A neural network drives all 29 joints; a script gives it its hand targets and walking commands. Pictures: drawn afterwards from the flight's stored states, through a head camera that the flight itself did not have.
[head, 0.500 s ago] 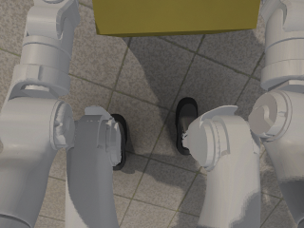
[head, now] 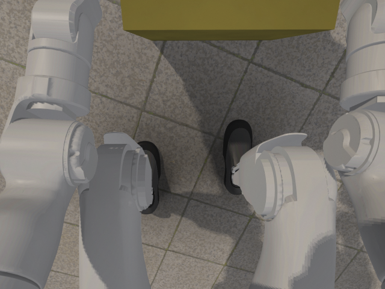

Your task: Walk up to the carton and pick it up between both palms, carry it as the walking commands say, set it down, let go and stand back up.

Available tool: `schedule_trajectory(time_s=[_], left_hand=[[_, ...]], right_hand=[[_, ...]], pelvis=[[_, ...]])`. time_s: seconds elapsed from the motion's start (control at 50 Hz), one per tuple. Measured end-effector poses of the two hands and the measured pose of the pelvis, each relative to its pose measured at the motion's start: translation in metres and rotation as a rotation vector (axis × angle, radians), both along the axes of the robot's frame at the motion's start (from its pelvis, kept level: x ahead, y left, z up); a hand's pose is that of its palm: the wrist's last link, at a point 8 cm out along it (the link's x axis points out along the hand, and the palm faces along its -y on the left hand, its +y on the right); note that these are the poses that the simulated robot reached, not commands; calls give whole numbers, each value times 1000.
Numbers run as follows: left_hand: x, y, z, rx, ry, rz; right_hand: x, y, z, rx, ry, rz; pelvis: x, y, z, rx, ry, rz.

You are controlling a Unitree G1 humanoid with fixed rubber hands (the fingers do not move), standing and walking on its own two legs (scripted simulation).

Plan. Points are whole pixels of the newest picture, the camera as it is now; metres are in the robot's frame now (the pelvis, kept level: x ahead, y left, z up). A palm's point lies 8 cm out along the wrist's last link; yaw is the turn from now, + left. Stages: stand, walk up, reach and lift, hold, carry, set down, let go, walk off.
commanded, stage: set down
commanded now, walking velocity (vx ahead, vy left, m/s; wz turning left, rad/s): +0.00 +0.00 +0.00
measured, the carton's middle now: out of the picture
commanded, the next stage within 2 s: none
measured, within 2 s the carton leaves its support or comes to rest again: neither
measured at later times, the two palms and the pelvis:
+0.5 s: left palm out of the picture +0.57 +0.16 -0.18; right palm out of the picture +0.55 -0.23 -0.17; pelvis +0.00 +0.00 +0.00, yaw +0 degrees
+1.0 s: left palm out of the picture +0.57 +0.19 -0.17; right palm out of the picture +0.55 -0.24 -0.17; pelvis -0.01 +0.00 +0.00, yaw +0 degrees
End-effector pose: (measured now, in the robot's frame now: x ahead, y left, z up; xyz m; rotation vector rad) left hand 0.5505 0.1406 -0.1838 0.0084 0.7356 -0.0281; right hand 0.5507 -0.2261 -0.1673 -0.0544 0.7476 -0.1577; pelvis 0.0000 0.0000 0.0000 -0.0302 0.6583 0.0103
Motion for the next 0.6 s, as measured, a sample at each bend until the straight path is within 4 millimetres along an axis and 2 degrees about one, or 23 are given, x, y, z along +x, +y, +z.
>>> schedule_trajectory(time_s=[0.32, 0.44, 0.6], left_hand=[[6, 2, 3, 72, -48, -26], [17, 13, 10, 139, -70, -27], [15, 30, 7, 155, -51, -2]], right_hand=[[0, 1, -7, -2, -32, 4], [3, 1, -6, -17, -61, -22], [2, 0, -6, -28, -58, -33]], pelvis=[[-1, -2, -1, 7, -9, 0], [-2, -3, -3, 8, -16, -1], [-2, -2, -3, 7, -18, 0]])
